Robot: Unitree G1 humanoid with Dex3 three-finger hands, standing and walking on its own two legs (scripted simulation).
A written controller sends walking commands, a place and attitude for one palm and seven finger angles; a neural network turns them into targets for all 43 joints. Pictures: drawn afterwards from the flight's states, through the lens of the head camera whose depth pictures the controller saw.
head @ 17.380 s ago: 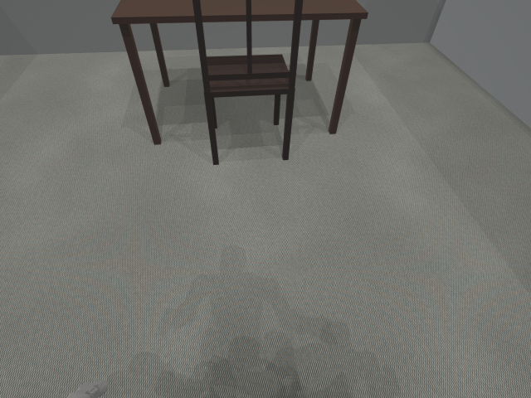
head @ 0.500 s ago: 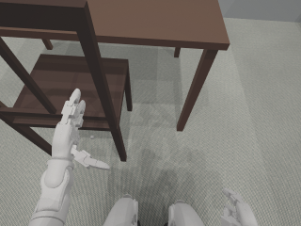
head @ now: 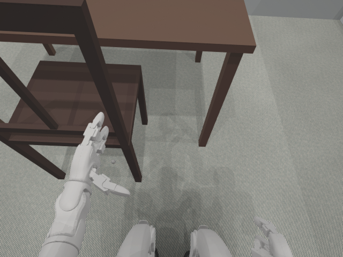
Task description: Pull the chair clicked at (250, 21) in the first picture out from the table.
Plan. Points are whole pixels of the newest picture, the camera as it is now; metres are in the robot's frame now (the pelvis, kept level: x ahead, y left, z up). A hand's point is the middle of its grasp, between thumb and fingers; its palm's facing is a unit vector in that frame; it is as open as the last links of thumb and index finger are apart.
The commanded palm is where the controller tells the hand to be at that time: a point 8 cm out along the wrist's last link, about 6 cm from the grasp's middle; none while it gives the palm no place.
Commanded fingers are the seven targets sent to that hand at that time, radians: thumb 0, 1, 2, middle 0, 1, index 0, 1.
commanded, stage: aim the fingers beside a spindle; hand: left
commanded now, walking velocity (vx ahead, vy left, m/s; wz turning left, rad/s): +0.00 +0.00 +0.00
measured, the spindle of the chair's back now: (22, 91) +0.48 +0.38 +0.06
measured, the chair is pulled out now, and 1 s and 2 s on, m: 0.00 0.00 0.00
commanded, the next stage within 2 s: push the fingers through the gap in 1.00 s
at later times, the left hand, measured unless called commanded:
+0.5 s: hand (104, 151) +0.34 +0.16 +0.04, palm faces +0.01 -1.00 -0.05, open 16.9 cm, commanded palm +0.31 +0.22 +0.03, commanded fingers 0.00 -0.50 0.30 -0.06 -0.08 -0.06 -0.08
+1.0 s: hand (109, 156) +0.33 +0.16 +0.01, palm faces -0.07 -1.00 -0.01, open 16.9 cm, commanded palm +0.32 +0.21 +0.02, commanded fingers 0.00 -0.50 0.30 -0.06 -0.08 -0.06 -0.08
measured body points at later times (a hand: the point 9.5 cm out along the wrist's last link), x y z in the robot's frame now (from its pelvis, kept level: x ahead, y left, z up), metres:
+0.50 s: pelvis +0.00 +0.00 +0.00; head +0.10 +0.01 +0.44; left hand +0.33 +0.22 +0.04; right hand +0.16 -0.24 -0.10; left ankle +0.03 +0.08 -0.62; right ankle +0.01 -0.09 -0.62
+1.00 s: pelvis +0.00 +0.01 +0.00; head +0.11 +0.03 +0.44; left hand +0.33 +0.21 +0.01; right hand +0.16 -0.23 -0.10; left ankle +0.03 +0.08 -0.62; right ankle +0.01 -0.09 -0.62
